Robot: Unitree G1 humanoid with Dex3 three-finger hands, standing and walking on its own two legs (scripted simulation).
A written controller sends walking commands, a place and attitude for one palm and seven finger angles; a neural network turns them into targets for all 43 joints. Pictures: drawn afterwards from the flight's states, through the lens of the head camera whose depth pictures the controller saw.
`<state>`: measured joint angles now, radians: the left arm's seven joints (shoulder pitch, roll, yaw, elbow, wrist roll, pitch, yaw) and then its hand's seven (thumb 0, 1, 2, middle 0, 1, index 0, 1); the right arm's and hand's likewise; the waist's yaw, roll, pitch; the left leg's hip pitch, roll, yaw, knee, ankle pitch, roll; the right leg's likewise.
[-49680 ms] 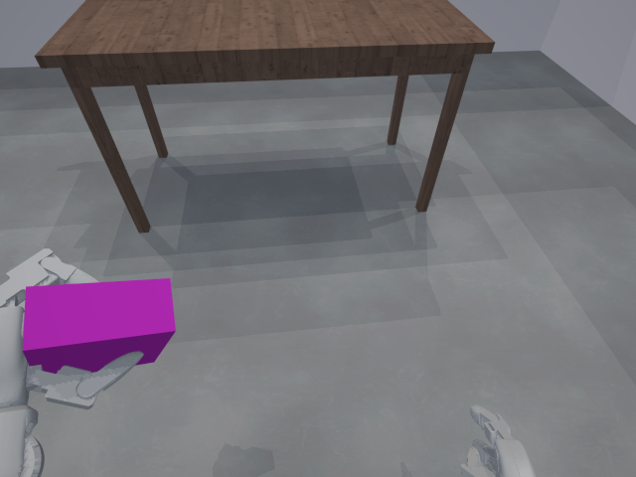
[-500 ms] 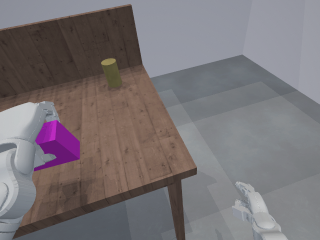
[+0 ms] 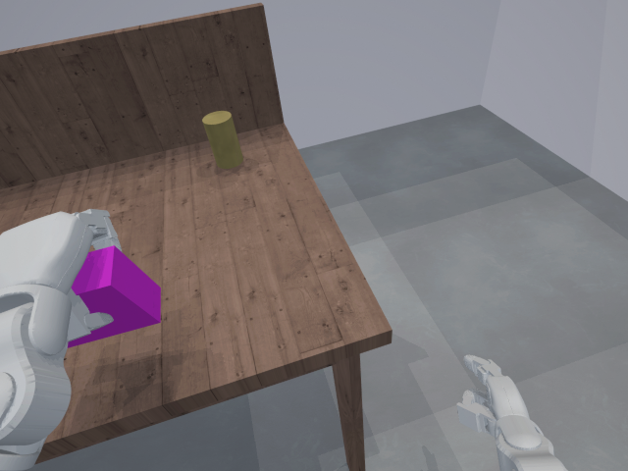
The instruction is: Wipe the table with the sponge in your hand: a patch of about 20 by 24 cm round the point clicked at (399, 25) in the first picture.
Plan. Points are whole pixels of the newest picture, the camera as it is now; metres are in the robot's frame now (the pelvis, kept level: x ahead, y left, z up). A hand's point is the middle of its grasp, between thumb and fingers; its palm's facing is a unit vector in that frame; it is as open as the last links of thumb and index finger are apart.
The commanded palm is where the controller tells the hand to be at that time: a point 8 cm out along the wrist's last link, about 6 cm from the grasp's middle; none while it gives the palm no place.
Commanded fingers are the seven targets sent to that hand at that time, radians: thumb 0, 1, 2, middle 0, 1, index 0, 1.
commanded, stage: bring the sponge back beside the body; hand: left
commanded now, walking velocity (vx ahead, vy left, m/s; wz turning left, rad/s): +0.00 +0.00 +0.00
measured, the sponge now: (94, 306) +0.23 +0.31 +0.14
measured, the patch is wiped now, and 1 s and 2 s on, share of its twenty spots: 1.00 1.00 1.00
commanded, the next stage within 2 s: step back with the hand held close in 1.28 s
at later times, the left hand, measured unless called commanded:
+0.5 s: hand (88, 290) +0.22 +0.29 +0.18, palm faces +0.19 -0.14 -0.97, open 9.1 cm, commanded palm +0.17 +0.30 +0.25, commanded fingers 0.00 0.10 1.30 -1.20 -1.60 -1.20 -1.60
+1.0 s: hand (84, 301) +0.21 +0.29 +0.17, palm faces +0.22 -0.15 -0.96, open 9.1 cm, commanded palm +0.16 +0.29 +0.24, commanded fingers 0.00 0.10 1.30 -1.20 -1.60 -1.20 -1.60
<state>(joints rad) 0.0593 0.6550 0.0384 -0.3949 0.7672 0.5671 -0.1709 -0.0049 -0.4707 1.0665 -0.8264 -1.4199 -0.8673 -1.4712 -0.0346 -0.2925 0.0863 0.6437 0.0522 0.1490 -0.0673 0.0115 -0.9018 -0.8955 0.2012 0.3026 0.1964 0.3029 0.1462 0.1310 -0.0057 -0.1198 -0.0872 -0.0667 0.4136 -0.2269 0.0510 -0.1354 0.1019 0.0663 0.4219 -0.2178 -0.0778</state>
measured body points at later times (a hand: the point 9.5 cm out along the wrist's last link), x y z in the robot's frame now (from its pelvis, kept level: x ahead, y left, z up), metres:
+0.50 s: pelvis +0.01 +0.01 +0.00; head -0.01 -0.04 +0.45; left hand +0.21 +0.29 +0.23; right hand +0.28 -0.17 -0.07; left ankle +0.00 +0.09 -0.74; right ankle +0.01 -0.07 -0.74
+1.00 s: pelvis +0.01 +0.01 +0.00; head -0.02 -0.03 +0.45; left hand +0.19 +0.29 +0.23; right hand +0.27 -0.17 -0.07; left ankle +0.00 +0.09 -0.74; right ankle +0.01 -0.07 -0.74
